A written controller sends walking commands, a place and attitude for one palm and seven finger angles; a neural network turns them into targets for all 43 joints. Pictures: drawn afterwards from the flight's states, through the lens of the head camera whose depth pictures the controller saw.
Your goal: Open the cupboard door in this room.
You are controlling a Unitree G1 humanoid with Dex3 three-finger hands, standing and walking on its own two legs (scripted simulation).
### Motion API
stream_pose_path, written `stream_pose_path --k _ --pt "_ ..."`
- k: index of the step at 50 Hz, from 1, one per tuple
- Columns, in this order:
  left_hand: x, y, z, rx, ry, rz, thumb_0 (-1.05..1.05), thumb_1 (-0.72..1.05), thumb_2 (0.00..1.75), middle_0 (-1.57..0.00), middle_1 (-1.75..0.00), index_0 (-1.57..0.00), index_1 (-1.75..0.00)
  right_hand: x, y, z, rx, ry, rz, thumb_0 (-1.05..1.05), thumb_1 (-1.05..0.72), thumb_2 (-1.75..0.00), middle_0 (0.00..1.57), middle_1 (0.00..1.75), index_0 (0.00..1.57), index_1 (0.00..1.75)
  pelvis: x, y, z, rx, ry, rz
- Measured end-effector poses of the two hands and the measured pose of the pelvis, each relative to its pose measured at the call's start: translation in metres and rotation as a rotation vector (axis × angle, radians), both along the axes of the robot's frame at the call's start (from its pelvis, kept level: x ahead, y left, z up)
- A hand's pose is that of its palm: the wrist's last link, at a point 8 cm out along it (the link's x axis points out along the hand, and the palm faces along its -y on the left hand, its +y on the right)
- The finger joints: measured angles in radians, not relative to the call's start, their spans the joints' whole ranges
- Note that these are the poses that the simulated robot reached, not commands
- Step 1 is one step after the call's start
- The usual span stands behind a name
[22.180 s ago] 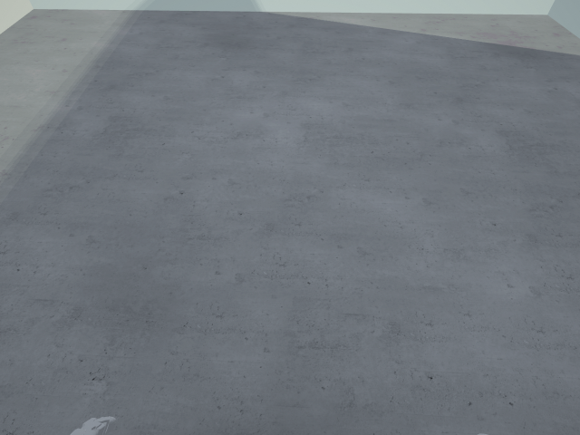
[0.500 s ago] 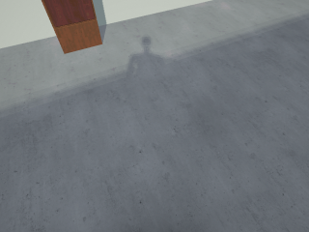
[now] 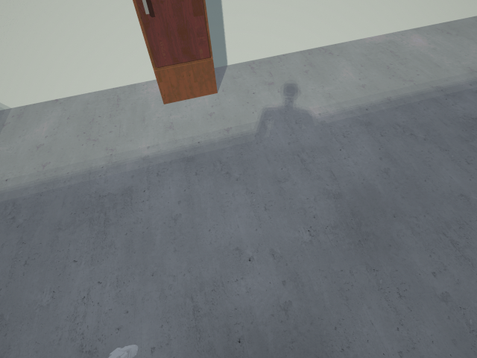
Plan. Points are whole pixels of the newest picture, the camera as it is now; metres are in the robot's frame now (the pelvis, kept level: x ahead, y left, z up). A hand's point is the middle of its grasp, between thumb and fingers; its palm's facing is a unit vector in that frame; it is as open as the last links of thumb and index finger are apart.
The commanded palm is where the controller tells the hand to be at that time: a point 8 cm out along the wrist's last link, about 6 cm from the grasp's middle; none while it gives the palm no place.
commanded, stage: turn or walk to find it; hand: left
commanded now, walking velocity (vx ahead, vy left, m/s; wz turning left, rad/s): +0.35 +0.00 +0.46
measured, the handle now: out of the picture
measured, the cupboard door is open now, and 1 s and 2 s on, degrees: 0 0 0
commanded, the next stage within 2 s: stand and wait in 1.62 s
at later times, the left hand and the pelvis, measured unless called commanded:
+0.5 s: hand out of the picture +0.01 +0.17 -0.17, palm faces +0.34 -0.93 -0.14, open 7.4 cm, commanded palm none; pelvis +0.18 +0.06 -0.02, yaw +13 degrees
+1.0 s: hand (140, 207) +0.51 +0.31 -0.14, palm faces +0.18 -0.97 -0.17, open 7.4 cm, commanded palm none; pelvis +0.39 +0.10 +0.00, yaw +15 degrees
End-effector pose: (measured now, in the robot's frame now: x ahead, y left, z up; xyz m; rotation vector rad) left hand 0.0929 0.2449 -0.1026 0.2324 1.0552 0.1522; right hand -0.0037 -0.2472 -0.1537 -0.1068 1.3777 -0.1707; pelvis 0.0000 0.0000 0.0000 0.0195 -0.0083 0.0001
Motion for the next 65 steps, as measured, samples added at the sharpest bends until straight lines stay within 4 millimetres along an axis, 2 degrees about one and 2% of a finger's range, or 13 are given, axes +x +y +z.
stream_pose_path --k 6,12,18,23,27,31,33,38,44,52,54,57,65 --pt "-0.048 -0.021 0.001 -0.025 0.160 0.126 0.01 0.91 0.89 -0.20 -0.30 -0.20 -0.30 0.064 -0.016 0.016 0.004 -0.047 0.063 0.01 -0.91 -0.90 0.19 0.29 0.20 0.29 0.033 -0.009 0.016 0.019 -0.004 0.061" --pt "-0.093 -0.042 -0.009 -0.086 0.331 0.262 0.01 0.91 0.89 -0.20 -0.30 -0.20 -0.30 0.145 -0.004 0.022 0.004 -0.076 0.165 0.01 -0.91 -0.90 0.19 0.29 0.20 0.29 0.071 -0.006 0.016 0.009 0.002 0.127" --pt "-0.119 -0.054 -0.016 -0.162 0.498 0.388 0.01 0.91 0.89 -0.20 -0.30 -0.20 -0.30 0.250 0.045 0.019 0.022 -0.127 0.316 0.01 -0.91 -0.90 0.19 0.29 0.20 0.29 0.116 0.015 0.007 -0.013 0.014 0.182" --pt "-0.116 -0.042 -0.030 -0.227 0.629 0.455 0.01 0.91 0.89 -0.20 -0.30 -0.20 -0.30 0.346 0.107 0.012 0.024 -0.249 0.415 0.01 -0.91 -0.90 0.19 0.29 0.20 0.29 0.163 0.051 -0.013 -0.026 0.019 0.209" --pt "-0.068 -0.005 -0.041 -0.223 0.601 0.447 0.01 0.91 0.89 -0.20 -0.30 -0.20 -0.30 0.380 0.136 0.016 0.015 -0.311 0.404 0.01 -0.91 -0.90 0.19 0.29 0.20 0.29 0.191 0.074 -0.013 -0.024 0.003 0.215" --pt "0.024 0.045 -0.043 -0.172 0.413 0.392 0.01 0.91 0.89 -0.20 -0.30 -0.20 -0.30 0.377 0.143 0.028 -0.003 -0.266 0.365 0.00 -0.91 -0.90 0.20 0.29 0.20 0.30 0.220 0.088 0.001 -0.024 -0.010 0.225" --pt "0.074 0.067 -0.040 -0.149 0.306 0.364 0.01 0.91 0.89 -0.20 -0.30 -0.19 -0.29 0.379 0.134 0.035 -0.038 -0.262 0.318 -0.02 -0.94 -0.90 0.20 0.30 0.21 0.30 0.234 0.094 0.006 -0.022 -0.012 0.234" --pt "0.188 0.103 -0.026 -0.117 0.095 0.314 0.01 0.92 0.90 -0.19 -0.30 -0.19 -0.29 0.372 0.119 0.040 -0.079 -0.155 0.288 -0.02 -0.95 -0.90 0.20 0.30 0.21 0.30 0.273 0.104 0.012 -0.014 -0.011 0.251" --pt "0.296 0.117 -0.012 -0.100 -0.015 0.243 0.01 0.92 0.90 -0.19 -0.30 -0.19 -0.29 0.353 0.114 0.034 -0.075 0.009 0.223 0.00 -0.92 -0.90 0.20 0.30 0.20 0.30 0.325 0.108 0.012 -0.010 -0.006 0.262" --pt "0.420 0.103 -0.018 -0.079 -0.058 0.157 0.01 0.91 0.90 -0.20 -0.30 -0.19 -0.30 0.351 0.115 0.015 -0.015 0.256 0.142 0.01 -0.91 -0.90 0.20 0.30 0.20 0.30 0.415 0.099 -0.006 -0.004 0.000 0.269" --pt "0.435 0.097 -0.021 -0.071 -0.070 0.168 0.01 0.91 0.90 -0.20 -0.30 -0.20 -0.30 0.367 0.114 0.010 0.004 0.298 0.146 0.01 -0.91 -0.90 0.20 0.30 0.20 0.30 0.435 0.094 -0.010 -0.006 -0.010 0.275" --pt "0.428 0.090 -0.022 -0.082 -0.019 0.227 0.00 0.91 0.89 -0.20 -0.30 -0.20 -0.30 0.414 0.113 0.008 0.017 0.272 0.176 0.01 -0.91 -0.90 0.20 0.30 0.20 0.30 0.459 0.092 -0.005 -0.004 -0.021 0.289" --pt "0.371 0.097 -0.015 -0.053 0.222 0.401 -0.02 0.96 0.89 -0.20 -0.30 -0.20 -0.30 0.598 0.133 0.016 0.017 -0.013 0.307 0.01 -0.91 -0.90 0.19 0.29 0.20 0.29 0.520 0.102 0.012 -0.014 -0.003 0.301"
